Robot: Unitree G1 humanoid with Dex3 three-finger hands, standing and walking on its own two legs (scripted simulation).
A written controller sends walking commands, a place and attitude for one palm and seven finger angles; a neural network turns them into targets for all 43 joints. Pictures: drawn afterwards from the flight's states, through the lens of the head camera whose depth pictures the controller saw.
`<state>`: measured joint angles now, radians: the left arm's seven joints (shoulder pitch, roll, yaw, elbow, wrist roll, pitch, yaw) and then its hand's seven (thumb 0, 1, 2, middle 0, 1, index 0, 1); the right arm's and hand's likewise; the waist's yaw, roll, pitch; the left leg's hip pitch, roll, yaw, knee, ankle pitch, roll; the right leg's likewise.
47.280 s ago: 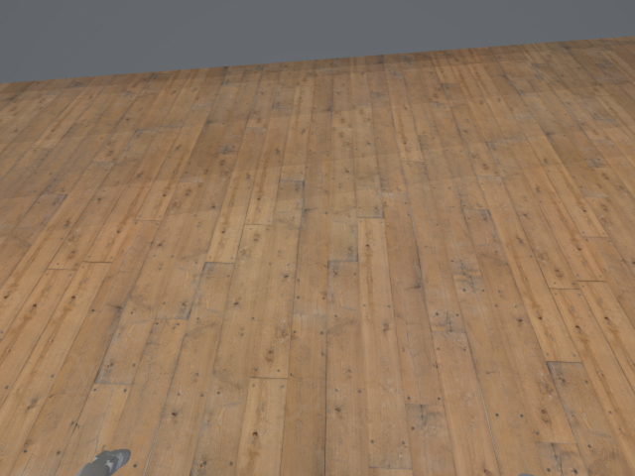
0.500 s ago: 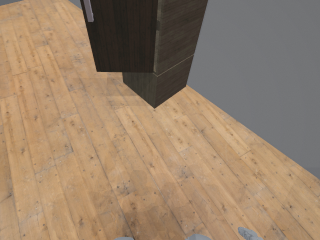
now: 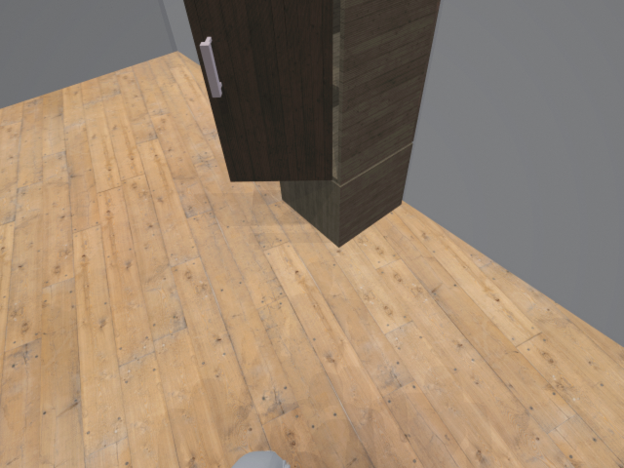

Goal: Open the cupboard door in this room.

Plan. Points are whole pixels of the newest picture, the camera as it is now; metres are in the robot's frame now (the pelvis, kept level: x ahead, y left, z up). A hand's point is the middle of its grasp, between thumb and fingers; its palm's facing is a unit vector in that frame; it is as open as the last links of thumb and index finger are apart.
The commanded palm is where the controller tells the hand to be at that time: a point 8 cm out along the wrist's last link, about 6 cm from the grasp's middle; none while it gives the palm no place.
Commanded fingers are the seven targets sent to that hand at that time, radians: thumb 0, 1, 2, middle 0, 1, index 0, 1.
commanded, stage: take the last steps up to it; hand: left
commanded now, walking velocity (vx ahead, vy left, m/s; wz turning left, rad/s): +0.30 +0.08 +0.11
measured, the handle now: (212, 67) +1.05 +0.32 +0.03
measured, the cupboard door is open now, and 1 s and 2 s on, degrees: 49 49 49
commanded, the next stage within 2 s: come to a stop and stand still in 1.30 s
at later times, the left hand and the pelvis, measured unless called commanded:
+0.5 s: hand out of the picture +0.14 +0.27 -0.18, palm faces +0.08 -0.98 -0.16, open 7.4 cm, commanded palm none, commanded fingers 0.00 0.90 0.90 -0.20 -0.30 -0.20 -0.30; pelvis +0.14 +0.10 +0.00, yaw +1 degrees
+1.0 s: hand (201, 325) +0.39 +0.24 -0.17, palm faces +0.04 -0.98 -0.20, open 7.1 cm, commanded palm none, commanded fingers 0.00 0.90 0.90 -0.20 -0.30 -0.20 -0.30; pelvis +0.32 +0.06 +0.00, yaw +0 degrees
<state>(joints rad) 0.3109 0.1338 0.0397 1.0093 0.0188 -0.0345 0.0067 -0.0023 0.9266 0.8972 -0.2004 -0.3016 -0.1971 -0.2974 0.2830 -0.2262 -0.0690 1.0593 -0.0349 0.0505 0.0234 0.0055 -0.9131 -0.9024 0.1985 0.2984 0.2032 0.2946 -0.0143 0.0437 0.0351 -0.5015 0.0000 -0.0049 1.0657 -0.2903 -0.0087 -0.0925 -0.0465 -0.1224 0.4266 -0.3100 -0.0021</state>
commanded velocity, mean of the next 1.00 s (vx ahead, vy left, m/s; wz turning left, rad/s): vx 0.30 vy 0.00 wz -0.03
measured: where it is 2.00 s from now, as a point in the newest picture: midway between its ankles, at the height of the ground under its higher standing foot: (298, 395)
